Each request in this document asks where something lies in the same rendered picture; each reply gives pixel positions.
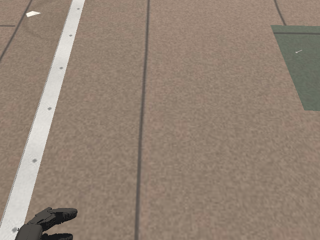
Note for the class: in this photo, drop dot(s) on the left robot hand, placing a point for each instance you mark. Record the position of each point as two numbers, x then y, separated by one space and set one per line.
43 221

